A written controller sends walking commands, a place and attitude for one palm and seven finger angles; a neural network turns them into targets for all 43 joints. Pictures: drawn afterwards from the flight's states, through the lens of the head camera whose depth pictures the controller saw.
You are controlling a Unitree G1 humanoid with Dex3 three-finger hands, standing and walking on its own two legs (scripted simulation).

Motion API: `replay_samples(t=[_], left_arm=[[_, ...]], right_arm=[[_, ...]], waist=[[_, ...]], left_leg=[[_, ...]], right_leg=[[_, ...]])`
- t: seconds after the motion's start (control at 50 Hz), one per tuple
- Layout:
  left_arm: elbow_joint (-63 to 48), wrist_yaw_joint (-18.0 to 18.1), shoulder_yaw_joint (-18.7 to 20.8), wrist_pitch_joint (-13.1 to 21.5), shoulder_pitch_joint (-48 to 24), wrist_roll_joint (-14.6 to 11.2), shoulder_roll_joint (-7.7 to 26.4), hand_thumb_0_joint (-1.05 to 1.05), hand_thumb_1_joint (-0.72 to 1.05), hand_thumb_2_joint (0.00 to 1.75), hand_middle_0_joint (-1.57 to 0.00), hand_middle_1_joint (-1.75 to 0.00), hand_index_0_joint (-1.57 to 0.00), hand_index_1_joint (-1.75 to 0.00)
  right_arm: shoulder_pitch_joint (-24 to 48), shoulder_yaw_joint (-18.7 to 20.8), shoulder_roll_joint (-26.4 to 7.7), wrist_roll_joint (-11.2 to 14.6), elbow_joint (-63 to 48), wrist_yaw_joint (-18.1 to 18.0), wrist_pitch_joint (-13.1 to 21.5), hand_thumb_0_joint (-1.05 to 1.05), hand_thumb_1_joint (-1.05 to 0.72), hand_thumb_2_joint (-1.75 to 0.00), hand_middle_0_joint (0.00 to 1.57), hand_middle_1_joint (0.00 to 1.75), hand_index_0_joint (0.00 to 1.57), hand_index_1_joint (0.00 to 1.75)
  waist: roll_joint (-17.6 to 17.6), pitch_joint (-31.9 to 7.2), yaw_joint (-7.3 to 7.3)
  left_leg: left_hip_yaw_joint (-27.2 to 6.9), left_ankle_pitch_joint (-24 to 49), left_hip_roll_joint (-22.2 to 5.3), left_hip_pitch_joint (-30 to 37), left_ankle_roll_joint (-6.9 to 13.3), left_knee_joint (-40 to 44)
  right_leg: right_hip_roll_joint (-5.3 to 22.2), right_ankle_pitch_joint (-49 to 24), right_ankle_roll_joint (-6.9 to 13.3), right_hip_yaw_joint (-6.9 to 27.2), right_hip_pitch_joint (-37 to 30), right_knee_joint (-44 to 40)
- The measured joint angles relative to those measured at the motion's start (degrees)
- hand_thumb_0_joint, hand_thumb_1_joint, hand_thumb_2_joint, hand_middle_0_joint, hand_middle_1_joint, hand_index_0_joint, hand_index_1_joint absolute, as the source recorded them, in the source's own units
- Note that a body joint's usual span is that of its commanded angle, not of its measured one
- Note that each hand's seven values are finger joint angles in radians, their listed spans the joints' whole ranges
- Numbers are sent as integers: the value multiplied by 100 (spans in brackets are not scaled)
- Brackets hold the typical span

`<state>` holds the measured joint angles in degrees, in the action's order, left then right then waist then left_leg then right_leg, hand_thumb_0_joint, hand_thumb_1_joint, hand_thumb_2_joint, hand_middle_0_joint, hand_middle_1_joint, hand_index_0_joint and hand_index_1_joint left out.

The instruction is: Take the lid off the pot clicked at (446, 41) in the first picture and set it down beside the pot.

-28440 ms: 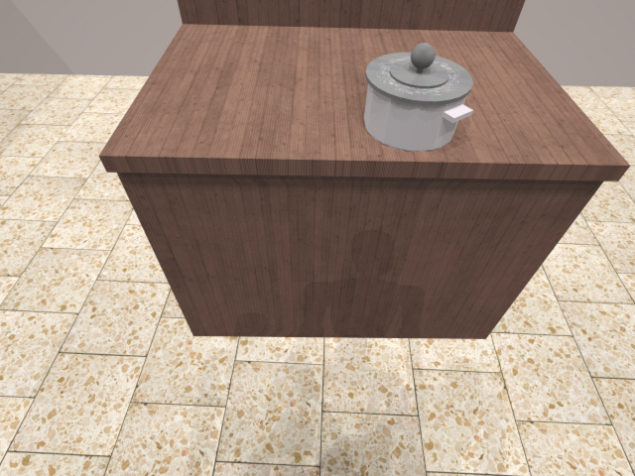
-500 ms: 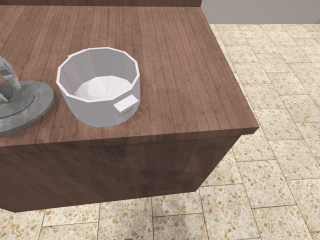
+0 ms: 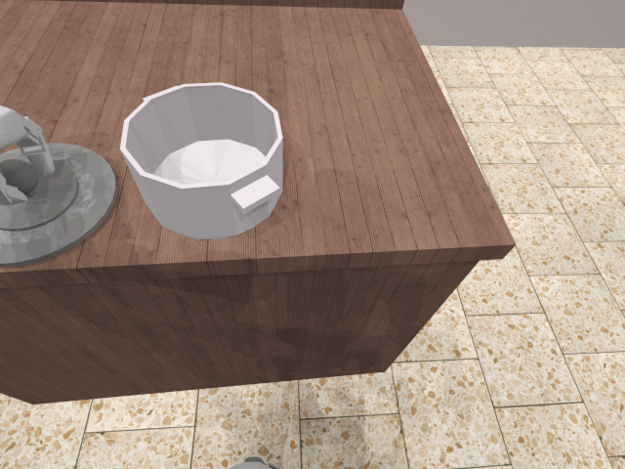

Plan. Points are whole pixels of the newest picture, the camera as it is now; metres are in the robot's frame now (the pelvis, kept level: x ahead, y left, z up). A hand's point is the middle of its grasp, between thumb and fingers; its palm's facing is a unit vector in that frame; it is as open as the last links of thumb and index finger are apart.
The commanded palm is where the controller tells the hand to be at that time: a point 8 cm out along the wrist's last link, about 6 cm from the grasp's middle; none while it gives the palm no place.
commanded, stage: open the fingers wide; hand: left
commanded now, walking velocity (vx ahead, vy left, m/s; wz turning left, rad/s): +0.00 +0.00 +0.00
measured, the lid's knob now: (16, 177) +0.46 +0.37 +0.09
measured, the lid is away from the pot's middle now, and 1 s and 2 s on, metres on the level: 0.24 0.23 0.23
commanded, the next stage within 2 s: raise the empty hand in 0.80 s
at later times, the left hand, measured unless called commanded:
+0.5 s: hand (4, 169) +0.44 +0.35 +0.12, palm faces -0.39 -0.12 -0.91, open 9.5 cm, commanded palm +0.46 +0.36 +0.18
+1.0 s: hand out of the picture +0.44 +0.37 +0.12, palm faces -0.39 -0.15 -0.91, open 11.1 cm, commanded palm +0.46 +0.36 +0.19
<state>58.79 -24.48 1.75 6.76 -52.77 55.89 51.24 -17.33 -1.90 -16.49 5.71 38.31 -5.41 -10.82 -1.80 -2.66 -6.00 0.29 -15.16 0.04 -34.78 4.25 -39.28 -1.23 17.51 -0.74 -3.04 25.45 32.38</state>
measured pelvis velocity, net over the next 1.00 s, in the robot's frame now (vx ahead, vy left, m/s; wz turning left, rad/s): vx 0.00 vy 0.01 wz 0.00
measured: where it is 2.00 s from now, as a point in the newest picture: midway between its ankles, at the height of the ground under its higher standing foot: outside the picture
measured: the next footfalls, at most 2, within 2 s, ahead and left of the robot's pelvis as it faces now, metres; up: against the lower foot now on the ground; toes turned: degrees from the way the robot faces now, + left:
none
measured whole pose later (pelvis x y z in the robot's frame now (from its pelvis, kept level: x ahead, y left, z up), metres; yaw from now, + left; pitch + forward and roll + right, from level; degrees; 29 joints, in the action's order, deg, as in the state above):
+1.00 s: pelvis +0.00 +0.01 +0.00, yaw +0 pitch +11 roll -4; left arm 59.5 -25.3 1.5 6.0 -54.6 55.1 52.7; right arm -16.1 -2.0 -16.6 6.1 37.4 -5.1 -12.5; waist -1.5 -2.9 -5.8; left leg 0.5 -15.9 0.2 -35.4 4.7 -40.1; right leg -1.1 17.9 -1.2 -2.7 26.0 32.7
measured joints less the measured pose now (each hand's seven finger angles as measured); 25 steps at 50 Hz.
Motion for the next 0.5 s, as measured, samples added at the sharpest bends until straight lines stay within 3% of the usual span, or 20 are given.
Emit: replay_samples(t=[0.36,0.5], left_arm=[[225,57,-408,-156,-361,-44,-112,0,21,78,-57,-90,-56,-91],[150,29,-227,-82,-307,-17,-23,0,10,77,-50,-85,-49,-85]], right_arm=[[137,-27,-41,18,-11,-10,48,0,-90,-89,20,30,20,30],[10,-14,-42,2,21,-25,22,0,-90,-89,20,30,20,30]], waist=[[13,6,51],[18,-5,-17]], left_leg=[[-17,49,47,41,15,43],[20,0,31,4,16,12]], right_leg=[[40,-8,-2,-18,-29,9],[29,19,-17,25,21,34]])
